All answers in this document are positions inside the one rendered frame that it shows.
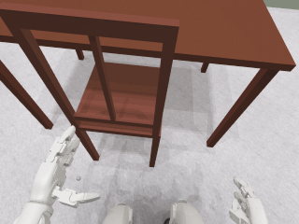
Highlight left robot forearm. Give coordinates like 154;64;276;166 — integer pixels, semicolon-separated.
12;201;54;224

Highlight right robot hand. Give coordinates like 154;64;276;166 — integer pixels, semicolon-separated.
229;176;269;224

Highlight left robot thigh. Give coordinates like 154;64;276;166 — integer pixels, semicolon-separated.
102;204;133;224

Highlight right robot thigh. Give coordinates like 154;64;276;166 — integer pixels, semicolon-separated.
170;202;205;224

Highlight robot thigh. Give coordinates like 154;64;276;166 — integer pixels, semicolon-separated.
102;204;133;224
170;202;205;224

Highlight left robot hand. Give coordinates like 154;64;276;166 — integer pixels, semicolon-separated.
29;125;101;208

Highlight chair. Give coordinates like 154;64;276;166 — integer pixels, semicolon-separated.
0;2;179;168

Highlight table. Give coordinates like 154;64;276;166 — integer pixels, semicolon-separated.
0;0;296;147

